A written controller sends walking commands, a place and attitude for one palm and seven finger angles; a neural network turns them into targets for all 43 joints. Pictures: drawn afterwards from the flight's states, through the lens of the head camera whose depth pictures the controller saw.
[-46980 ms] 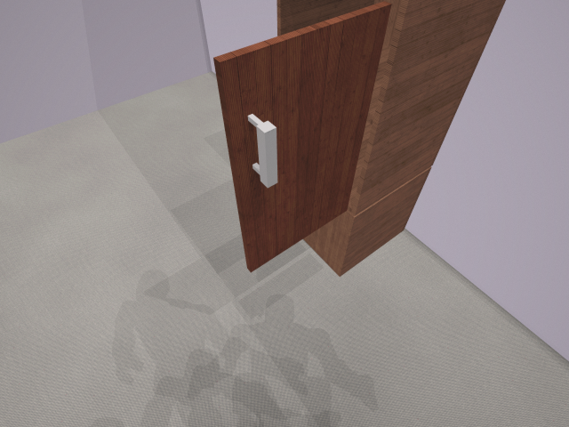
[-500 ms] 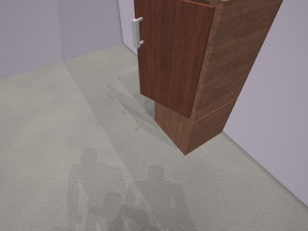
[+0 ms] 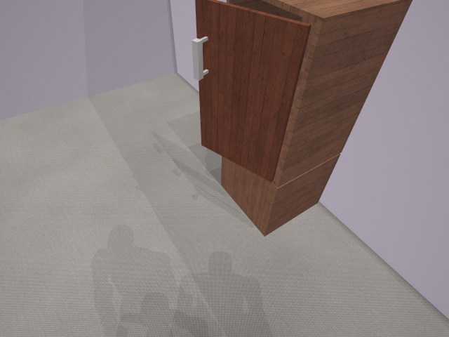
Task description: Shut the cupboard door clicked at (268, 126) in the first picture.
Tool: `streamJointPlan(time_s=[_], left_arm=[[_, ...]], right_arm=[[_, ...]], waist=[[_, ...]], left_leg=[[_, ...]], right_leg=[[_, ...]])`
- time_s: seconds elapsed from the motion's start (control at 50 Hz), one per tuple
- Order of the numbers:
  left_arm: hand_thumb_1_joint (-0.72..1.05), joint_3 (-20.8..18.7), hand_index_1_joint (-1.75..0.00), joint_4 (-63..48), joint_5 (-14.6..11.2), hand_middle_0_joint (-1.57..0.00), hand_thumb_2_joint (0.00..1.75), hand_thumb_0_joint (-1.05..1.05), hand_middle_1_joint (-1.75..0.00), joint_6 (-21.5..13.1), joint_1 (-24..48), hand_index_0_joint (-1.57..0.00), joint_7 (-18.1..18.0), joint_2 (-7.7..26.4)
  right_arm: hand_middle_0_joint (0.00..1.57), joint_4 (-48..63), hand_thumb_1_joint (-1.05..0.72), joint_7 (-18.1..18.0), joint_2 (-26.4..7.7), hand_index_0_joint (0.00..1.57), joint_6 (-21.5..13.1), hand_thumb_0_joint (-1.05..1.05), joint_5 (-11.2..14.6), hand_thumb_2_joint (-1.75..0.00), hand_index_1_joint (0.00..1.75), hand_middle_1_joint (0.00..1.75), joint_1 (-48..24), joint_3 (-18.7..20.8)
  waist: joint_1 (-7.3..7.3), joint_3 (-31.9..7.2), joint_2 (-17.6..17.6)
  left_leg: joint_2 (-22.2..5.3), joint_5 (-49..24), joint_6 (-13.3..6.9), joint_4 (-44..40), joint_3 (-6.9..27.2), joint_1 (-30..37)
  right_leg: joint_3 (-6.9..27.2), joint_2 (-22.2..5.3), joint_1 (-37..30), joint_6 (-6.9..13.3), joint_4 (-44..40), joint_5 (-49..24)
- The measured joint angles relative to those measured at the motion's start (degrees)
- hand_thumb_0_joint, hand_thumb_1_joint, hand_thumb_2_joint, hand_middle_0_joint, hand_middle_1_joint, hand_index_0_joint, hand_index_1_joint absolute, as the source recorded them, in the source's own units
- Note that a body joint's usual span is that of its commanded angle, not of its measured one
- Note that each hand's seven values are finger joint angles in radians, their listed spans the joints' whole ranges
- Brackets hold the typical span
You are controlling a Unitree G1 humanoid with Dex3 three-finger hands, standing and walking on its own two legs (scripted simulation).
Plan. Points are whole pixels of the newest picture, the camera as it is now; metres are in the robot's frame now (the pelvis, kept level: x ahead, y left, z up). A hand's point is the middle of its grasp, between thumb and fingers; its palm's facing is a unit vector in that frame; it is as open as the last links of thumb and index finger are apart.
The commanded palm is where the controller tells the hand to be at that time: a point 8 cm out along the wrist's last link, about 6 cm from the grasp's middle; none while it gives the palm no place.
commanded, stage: look to check the result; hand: left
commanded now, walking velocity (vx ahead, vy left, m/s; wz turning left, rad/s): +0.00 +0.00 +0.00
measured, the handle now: (201, 58) +0.92 +0.13 +0.07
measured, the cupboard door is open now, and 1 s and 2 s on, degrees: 20 20 20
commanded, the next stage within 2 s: walk to a spot facing it in 0.54 s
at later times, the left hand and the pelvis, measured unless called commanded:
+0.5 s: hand out of the picture -0.04 +0.16 -0.18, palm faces +0.03 -0.98 -0.18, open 7.4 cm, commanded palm none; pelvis +0.00 +0.00 +0.00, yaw +0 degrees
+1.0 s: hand out of the picture -0.01 +0.20 -0.20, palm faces +0.17 -0.96 -0.20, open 7.4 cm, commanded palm none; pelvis +0.00 +0.02 -0.02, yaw +9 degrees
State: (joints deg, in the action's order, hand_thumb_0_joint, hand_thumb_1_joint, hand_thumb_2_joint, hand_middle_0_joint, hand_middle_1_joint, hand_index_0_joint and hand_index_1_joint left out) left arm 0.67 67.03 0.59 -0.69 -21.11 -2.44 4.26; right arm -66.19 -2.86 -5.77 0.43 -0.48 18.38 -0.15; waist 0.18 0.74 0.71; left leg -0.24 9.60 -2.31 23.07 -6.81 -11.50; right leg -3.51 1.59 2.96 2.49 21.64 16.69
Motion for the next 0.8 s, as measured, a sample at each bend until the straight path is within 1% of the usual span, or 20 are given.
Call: streamJointPlan(time_s=[0.3, 0.7, 0.8], left_arm=[[0.91, -0.37, -0.30, 0.17, -0.03, -0.19, 0.90, 0.00, -0.30, -0.01, -0.26, -0.20, -0.22, 2.70], [0.91, -0.30, -0.30, -0.64, 0.02, -0.20, 0.90, 0.00, -0.30, -0.13, 2.16, -0.20, 0.09, 2.65], [0.90, -1.08, -0.30, -1.96, 0.06, -0.20, 0.90, 0.00, -0.30, 0.59, 3.22, -0.20, -0.02, 2.97]], right_arm=[[0.20, 0.02, -0.90, 0.20, -0.69, 0.19, 0.03, 0.00, 0.08, -0.90, 0.30, 0.30, -0.44, -0.04], [0.20, 0.18, -0.90, 0.27, -1.79, 0.19, -0.19, 0.00, 0.07, -0.90, 0.30, 0.30, -1.82, 0.11], [0.20, 1.28, -0.90, 0.52, -1.83, 0.19, 0.52, 0.00, -0.03, -0.90, 0.30, 0.30, -1.74, 0.49]], waist=[[0.08, 0.91, -0.78], [0.30, 1.39, -0.36], [0.80, 1.80, -0.46]], left_leg=[[-0.06, 0.15, -0.02, -0.25, -0.28, 0.27], [0.18, 0.33, -0.18, -0.74, -0.49, 0.81], [0.73, 1.25, -0.38, 2.05, 0.91, -1.30]], right_leg=[[0.33, 0.05, -0.32, -0.11, -0.61, -0.17], [0.57, -0.16, -0.93, -0.36, -1.34, -0.22], [-1.01, -0.70, 0.60, -0.47, 1.56, 1.43]])
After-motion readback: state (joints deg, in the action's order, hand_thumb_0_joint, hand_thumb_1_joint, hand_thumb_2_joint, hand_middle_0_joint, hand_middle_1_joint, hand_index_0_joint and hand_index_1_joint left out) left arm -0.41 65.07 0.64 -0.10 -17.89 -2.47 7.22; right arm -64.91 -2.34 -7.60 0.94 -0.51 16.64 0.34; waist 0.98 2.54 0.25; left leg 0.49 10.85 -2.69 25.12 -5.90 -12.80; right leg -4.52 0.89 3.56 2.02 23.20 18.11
